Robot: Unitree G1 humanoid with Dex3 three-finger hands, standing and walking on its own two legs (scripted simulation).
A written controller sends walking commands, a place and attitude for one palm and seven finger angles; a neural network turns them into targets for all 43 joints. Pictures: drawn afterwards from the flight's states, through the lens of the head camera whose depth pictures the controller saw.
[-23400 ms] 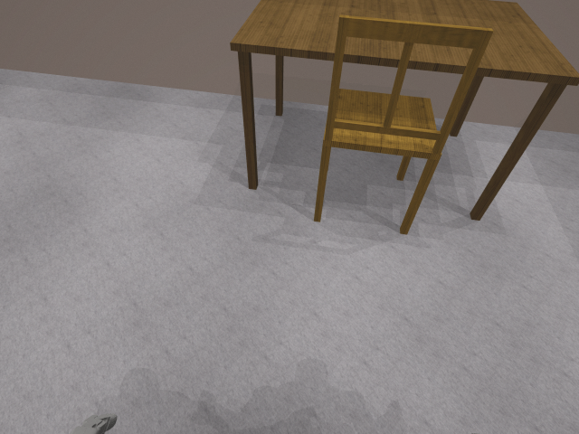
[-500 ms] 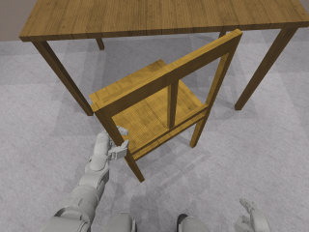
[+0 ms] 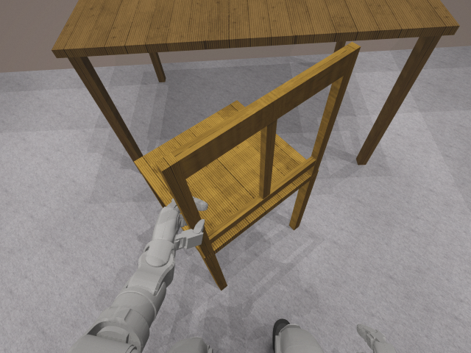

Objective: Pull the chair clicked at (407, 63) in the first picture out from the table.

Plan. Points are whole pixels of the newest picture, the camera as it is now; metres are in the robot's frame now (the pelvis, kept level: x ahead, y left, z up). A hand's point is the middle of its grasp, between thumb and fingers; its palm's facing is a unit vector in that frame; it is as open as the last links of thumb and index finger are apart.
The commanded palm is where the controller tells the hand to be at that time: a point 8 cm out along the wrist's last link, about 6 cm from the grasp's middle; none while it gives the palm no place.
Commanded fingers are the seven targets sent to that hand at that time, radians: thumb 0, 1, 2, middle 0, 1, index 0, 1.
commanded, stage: step backward, pulling the chair out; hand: left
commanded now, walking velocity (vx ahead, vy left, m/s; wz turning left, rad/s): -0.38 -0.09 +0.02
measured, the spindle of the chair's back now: (266, 164) +0.49 -0.07 -0.07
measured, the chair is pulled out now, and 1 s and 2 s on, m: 0.34 0.47 0.47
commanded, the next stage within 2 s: stop walking, hand still on the chair in 0.34 s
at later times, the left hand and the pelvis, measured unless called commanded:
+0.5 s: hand (197, 278) +0.24 +0.08 -0.06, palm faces -0.11 -0.97 -0.21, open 5.9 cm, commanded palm +0.23 +0.13 -0.05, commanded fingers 0.00 0.90 0.90 -0.50 -1.45 -0.50 -1.45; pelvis -0.09 -0.01 +0.01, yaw +0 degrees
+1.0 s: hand (184, 307) +0.20 +0.09 -0.06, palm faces -0.20 -0.96 -0.20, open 6.0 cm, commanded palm +0.19 +0.15 -0.05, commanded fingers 0.00 0.90 0.90 -0.50 -1.45 -0.50 -1.45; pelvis -0.08 +0.02 +0.00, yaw +0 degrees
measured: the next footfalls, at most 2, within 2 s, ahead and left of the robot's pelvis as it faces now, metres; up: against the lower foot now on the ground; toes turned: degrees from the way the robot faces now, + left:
left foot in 0.08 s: -0.02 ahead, +0.15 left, +0.00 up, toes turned +2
right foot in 0.28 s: +0.01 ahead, -0.11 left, +0.00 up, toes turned -2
